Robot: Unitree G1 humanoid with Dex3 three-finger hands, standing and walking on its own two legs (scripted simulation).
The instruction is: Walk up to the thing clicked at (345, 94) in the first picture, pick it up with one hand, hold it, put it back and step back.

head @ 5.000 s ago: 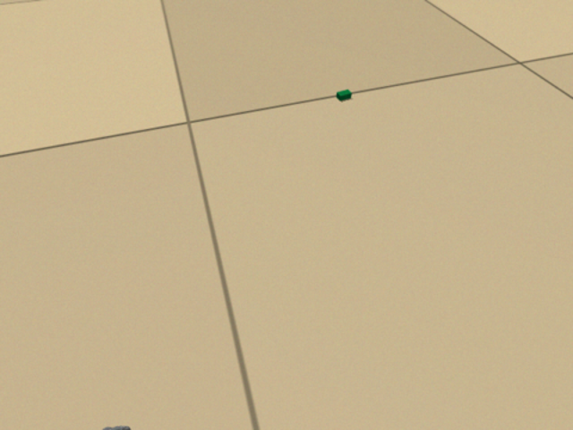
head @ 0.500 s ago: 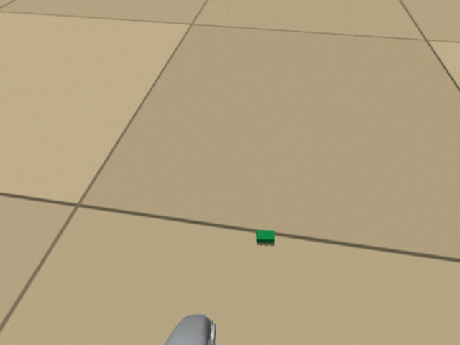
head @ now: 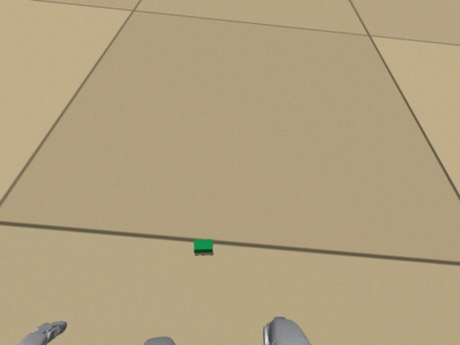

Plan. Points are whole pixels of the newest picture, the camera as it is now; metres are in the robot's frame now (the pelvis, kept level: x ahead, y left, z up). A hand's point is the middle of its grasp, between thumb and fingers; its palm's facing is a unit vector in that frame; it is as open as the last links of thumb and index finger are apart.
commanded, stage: walk up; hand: left
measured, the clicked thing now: (203, 246) +0.60 +0.09 -0.73
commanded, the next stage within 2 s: none
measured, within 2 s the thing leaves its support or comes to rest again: neither
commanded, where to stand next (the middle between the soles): +0.20 -0.15 m, yaw +5 degrees
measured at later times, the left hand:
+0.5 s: hand out of the picture +0.12 +0.11 -0.16, palm faces +0.04 -0.96 -0.29, open 7.4 cm
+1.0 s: hand (193, 297) +0.22 +0.08 -0.10, palm faces +0.07 -0.82 -0.56, open 7.3 cm
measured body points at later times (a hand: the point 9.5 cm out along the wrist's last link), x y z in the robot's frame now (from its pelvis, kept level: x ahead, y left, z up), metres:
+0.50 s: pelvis +0.13 -0.15 +0.00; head +0.16 -0.11 +0.45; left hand +0.12 +0.16 -0.14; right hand +0.24 -0.46 -0.09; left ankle +0.20 -0.05 -0.71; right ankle +0.08 -0.22 -0.69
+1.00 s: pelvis +0.17 -0.23 +0.00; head +0.22 -0.28 +0.45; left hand +0.21 +0.12 -0.07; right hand +0.28 -0.56 -0.14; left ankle +0.16 -0.06 -0.63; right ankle +0.26 -0.36 -0.71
